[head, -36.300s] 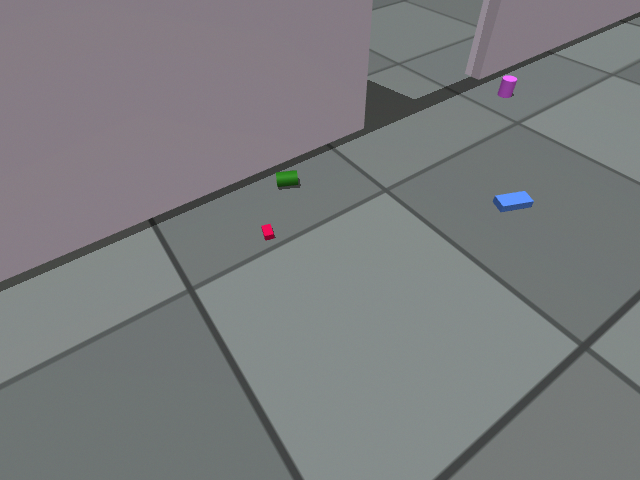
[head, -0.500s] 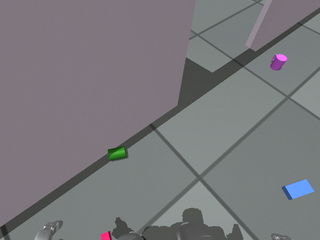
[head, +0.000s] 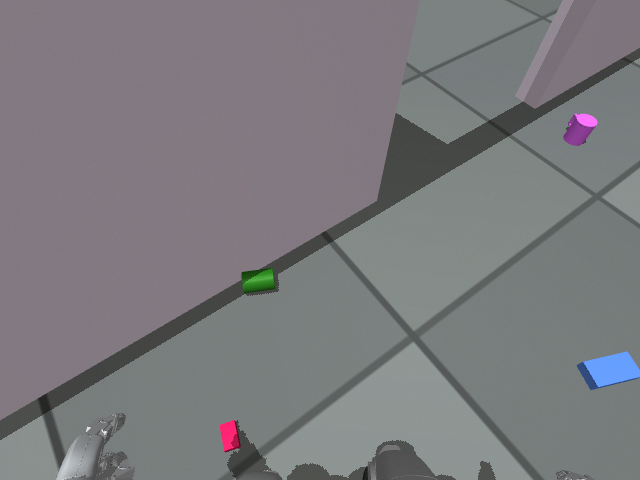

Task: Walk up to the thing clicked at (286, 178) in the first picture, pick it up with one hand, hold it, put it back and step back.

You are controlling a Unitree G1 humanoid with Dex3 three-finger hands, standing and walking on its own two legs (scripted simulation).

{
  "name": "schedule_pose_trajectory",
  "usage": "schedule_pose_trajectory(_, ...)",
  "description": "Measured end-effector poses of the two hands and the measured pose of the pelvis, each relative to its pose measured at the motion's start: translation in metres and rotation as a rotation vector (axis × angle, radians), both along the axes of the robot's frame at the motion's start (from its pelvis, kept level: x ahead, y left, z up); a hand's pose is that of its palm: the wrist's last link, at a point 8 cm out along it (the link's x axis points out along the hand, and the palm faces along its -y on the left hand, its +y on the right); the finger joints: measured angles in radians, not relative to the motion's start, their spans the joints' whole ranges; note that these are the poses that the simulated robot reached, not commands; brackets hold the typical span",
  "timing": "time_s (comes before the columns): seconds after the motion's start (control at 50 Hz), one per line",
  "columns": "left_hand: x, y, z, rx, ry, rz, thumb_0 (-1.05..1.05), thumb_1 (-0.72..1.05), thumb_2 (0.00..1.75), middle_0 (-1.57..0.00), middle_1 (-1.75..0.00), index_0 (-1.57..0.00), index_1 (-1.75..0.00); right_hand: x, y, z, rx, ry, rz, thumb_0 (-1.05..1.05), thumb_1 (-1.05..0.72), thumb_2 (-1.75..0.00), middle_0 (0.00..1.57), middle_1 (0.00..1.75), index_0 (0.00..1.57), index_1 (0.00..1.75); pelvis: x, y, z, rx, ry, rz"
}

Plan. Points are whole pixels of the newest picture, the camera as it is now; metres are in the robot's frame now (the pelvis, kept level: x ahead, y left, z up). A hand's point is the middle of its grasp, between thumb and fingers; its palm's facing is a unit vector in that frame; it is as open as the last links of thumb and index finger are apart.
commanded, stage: step back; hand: left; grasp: from above
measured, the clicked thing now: (258, 280) +0.74 +0.21 -0.72
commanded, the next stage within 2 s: none
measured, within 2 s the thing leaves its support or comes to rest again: neither
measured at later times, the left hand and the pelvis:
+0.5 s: hand out of the picture -0.08 +0.23 -0.13, palm faces -0.06 -0.91 -0.42, open 7.3 cm; pelvis -0.15 -0.03 +0.01, yaw -5 degrees
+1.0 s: hand out of the picture -0.22 +0.24 -0.14, palm faces +0.01 -0.93 -0.35, open 7.3 cm; pelvis -0.32 -0.03 +0.01, yaw -1 degrees
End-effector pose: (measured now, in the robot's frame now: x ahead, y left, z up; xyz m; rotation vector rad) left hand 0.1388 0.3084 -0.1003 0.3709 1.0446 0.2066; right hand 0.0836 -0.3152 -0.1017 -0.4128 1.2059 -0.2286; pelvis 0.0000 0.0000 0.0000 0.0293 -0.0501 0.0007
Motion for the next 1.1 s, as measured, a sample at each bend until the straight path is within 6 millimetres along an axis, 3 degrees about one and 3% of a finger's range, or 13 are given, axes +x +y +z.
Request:
schedule_pose_trajectory(0.1,-0.041,0.004,-0.004,-0.03,0.059,0.035,0.0,0.91,0.9,-0.21,-0.3,-0.21,-0.3,-0.029,0.013,0.018,0.007,-0.003,0.015,0.0,-0.91,-0.89,0.2,0.3,0.21,0.3,-0.024,0.002,0.011,-0.051,0.007,0.004)
schedule_pose_trajectory(0.22,-0.101,0.003,-0.006,-0.028,0.139,0.032,0.0,0.91,0.9,-0.21,-0.3,-0.2,-0.3,-0.043,0.009,0.028,-0.001,-0.08,0.009,0.01,-0.9,-0.89,0.2,0.3,0.21,0.3,-0.057,-0.002,0.015,-0.05,0.023,-0.043)
schedule_pose_trajectory(0.3,-0.137,-0.004,-0.01,-0.005,0.184,0.011,0.01,0.91,0.9,-0.21,-0.3,-0.2,-0.3,-0.058,-0.001,0.021,0.01,-0.142,0.006,0.0,-0.9,-0.89,0.2,0.3,0.21,0.3,-0.086,-0.01,0.008,-0.036,0.012,-0.079)
schedule_pose_trajectory(0.38,-0.169,-0.017,-0.01,0.022,0.181,-0.004,0.01,0.91,0.9,-0.21,-0.3,-0.2,-0.3,-0.083,-0.019,0.003,0.034,-0.177,-0.007,0.0,-0.9,-0.89,0.2,0.3,0.21,0.3,-0.119,-0.023,-0.005,-0.032,-0.003,-0.1)
schedule_pose_trajectory(0.44,-0.198,-0.031,0.0,0.023,0.166,0.001,0.01,0.91,0.89,-0.21,-0.3,-0.21,-0.3,-0.111,-0.029,-0.008,0.053,-0.157,-0.04,0.0,-0.91,-0.89,0.2,0.3,0.21,0.3,-0.139,-0.03,-0.004,-0.053,-0.021,-0.066)
schedule_pose_trajectory(0.5,-0.222,-0.037,0.016,0.032,0.157,0.014,0.01,0.91,0.89,-0.21,-0.3,-0.21,-0.3,-0.142,-0.032,-0.006,0.073,-0.112,-0.06,0.0,-0.91,-0.89,0.2,0.29,0.21,0.3,-0.153,-0.034,0.007,0.008,-0.013,-0.086)
schedule_pose_trajectory(0.56,-0.233,-0.037,0.028,0.048,0.147,0.021,0.01,0.9,0.89,-0.21,-0.3,-0.21,-0.3,-0.175,-0.035,-0.005,0.075,-0.073,-0.066,0.0,-0.91,-0.89,0.2,0.29,0.21,0.3,-0.169,-0.035,0.014,0.016,0.01,-0.063)
schedule_pose_trajectory(0.66,-0.235,-0.032,0.033,0.071,0.058,0.003,0.01,0.9,0.89,-0.21,-0.3,-0.21,-0.31,-0.233,-0.034,-0.011,0.055,0.038,-0.049,0.0,-0.91,-0.89,0.2,0.29,0.21,0.3,-0.203,-0.033,0.012,-0.001,0.028,-0.022)
schedule_pose_trajectory(0.74,-0.246,-0.025,0.022,0.056,-0.011,0.005,0.0,0.9,0.89,-0.21,-0.3,-0.21,-0.3,-0.265,-0.025,-0.014,0.04,0.084,-0.014,0.01,-0.91,-0.9,0.2,0.29,0.21,0.3,-0.234,-0.028,0.004,-0.016,0.019,0.021)
schedule_pose_trajectory(0.82,-0.273,-0.019,0.003,0.01,-0.018,0.021,0.0,0.91,0.9,-0.21,-0.3,-0.21,-0.3,-0.29,-0.011,-0.009,0.033,0.059,0.001,0.01,-0.91,-0.89,0.2,0.29,0.21,0.3,-0.267,-0.021,-0.002,0.019,-0.02,0.014)
schedule_pose_trajectory(0.9,-0.31,-0.023,0.0,-0.035,0.032,0.041,0.0,0.91,0.89,-0.21,-0.3,-0.21,-0.3,-0.307,-0.007,0.008,0.022,0.009,0.015,0.01,-0.91,-0.89,0.2,0.3,0.21,0.3,-0.291,-0.019,0.007,-0.044,-0.021,0.022)
schedule_pose_trajectory(0.98,-0.354,-0.024,-0.001,-0.047,0.065,0.057,0.0,0.91,0.89,-0.21,-0.3,-0.21,-0.3,-0.312,-0.012,0.021,0.005,-0.048,0.03,0.01,-0.9,-0.89,0.2,0.3,0.21,0.3,-0.318,-0.024,0.012,-0.046,0.004,-0.005)
schedule_pose_trajectory(1.1,-0.43,-0.029,-0.008,0.003,0.178,0.039,0.0,0.91,0.9,-0.21,-0.3,-0.21,-0.3,-0.319,-0.029,0.02,0.012,-0.16,0.049,0.0,-0.9,-0.89,0.2,0.3,0.21,0.3,-0.366,-0.037,0.005,-0.029,0.016,-0.061)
